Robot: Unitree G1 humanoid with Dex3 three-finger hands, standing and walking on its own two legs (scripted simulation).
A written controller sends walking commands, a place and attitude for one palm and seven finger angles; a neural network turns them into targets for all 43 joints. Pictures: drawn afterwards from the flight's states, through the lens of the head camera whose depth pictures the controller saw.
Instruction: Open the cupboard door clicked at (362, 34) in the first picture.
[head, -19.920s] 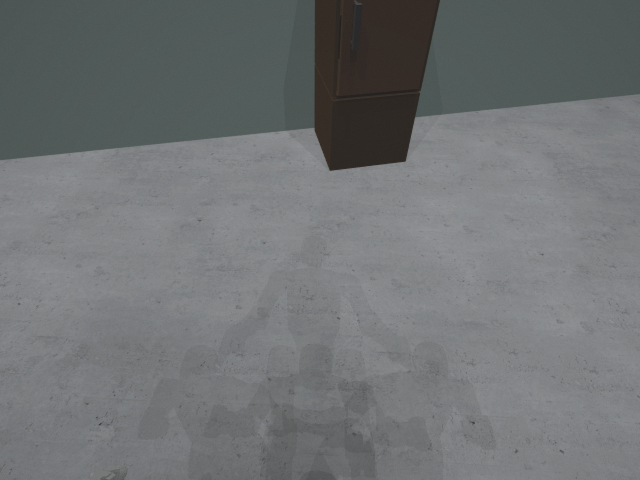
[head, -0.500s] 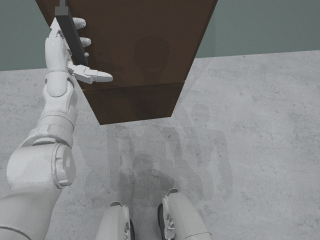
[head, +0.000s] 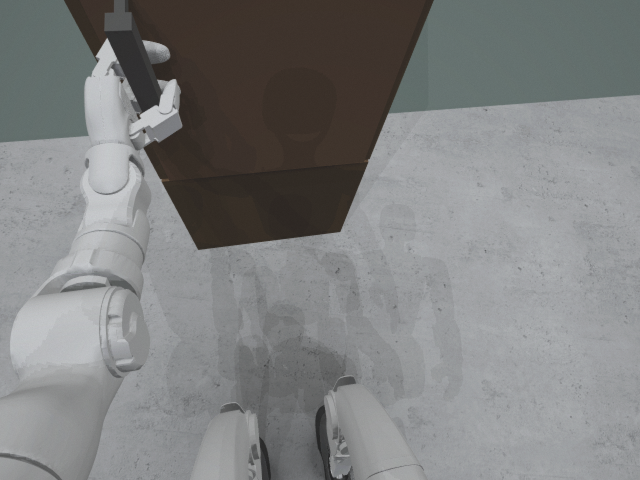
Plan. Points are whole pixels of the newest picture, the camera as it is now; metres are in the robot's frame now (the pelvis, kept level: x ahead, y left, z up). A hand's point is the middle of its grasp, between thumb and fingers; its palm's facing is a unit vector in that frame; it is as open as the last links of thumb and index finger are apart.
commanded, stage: close the thumb around the handle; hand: left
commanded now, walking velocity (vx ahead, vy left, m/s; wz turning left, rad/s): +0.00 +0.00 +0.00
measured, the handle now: (144, 69) +0.59 +0.14 +0.06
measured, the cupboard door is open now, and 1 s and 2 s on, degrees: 0 36 43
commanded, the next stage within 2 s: pull the door open along its arc in 0.12 s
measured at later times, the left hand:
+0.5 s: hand (177, 134) +0.51 +0.10 +0.05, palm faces +0.04 -1.00 -0.01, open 5.9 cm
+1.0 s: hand (277, 249) +0.36 +0.01 +0.05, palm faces +0.28 -0.96 -0.06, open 6.2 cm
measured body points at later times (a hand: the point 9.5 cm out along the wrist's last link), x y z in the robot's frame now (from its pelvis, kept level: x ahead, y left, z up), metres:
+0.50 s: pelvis +0.01 +0.00 +0.01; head +0.16 +0.01 +0.44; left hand +0.51 +0.16 +0.05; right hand +0.00 -0.25 -0.11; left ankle +0.00 +0.09 -0.62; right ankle +0.04 -0.11 -0.62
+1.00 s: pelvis +0.02 -0.03 +0.03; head +0.10 -0.04 +0.47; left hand +0.34 +0.06 +0.06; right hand +0.20 -0.23 -0.09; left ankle +0.00 +0.09 -0.62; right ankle +0.04 -0.11 -0.62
